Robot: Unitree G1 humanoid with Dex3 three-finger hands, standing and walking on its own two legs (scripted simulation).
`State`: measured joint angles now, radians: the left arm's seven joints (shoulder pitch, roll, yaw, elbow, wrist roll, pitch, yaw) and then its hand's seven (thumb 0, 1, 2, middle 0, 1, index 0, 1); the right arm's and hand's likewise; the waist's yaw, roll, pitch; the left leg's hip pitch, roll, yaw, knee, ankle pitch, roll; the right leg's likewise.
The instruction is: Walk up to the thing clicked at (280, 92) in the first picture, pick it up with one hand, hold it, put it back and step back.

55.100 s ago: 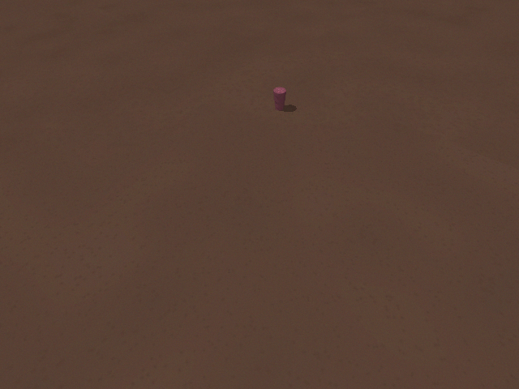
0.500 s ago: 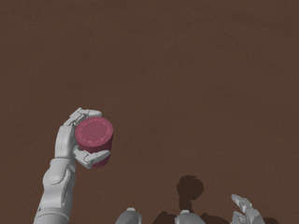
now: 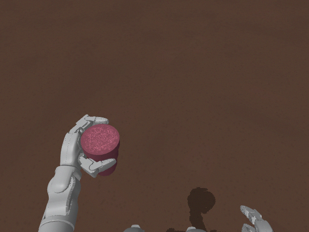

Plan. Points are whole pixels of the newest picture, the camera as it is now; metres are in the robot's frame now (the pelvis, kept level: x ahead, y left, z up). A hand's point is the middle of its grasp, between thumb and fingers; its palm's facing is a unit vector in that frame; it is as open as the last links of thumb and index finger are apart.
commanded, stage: hold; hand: left
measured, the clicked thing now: (103, 153) +0.32 +0.16 +0.01
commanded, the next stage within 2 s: none
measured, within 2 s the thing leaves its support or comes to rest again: neither
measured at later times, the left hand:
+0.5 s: hand (98, 142) +0.33 +0.16 +0.06, palm faces -0.04 -1.00 +0.01, open 11.6 cm
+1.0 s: hand (98, 143) +0.32 +0.16 +0.07, palm faces -0.06 -1.00 +0.01, open 11.6 cm
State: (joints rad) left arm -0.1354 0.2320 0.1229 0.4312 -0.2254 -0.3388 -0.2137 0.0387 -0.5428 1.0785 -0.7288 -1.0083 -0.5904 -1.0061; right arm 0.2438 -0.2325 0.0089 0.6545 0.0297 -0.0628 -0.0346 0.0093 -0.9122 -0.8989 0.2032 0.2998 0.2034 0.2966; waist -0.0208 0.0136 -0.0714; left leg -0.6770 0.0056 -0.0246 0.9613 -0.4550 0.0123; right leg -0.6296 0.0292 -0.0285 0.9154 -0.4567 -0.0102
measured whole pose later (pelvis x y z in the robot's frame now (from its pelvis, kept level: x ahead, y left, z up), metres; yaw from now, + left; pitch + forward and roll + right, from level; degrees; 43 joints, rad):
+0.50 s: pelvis +0.01 +0.00 +0.01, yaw +0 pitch +8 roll -2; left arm -0.12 0.22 0.11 0.41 -0.22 -0.33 -0.19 0.04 -0.54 1.08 -0.73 -1.01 -0.59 -1.01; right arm 0.23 -0.23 0.01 0.66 0.03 -0.06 -0.03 0.01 -0.91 -0.90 0.20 0.30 0.20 0.30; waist -0.02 0.01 -0.06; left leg -0.59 0.00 -0.02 0.89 -0.43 0.01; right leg -0.54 0.03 -0.02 0.84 -0.44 -0.01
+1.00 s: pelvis +0.00 +0.00 +0.02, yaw +0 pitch +6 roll -2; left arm -0.12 0.22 0.10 0.42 -0.22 -0.34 -0.20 0.04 -0.54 1.07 -0.73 -1.00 -0.60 -1.00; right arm 0.24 -0.23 0.00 0.67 0.03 -0.06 -0.02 0.01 -0.92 -0.91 0.20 0.30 0.20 0.30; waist -0.01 0.01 -0.05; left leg -0.55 0.00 -0.02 0.86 -0.42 0.02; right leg -0.51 0.02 -0.02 0.81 -0.42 -0.01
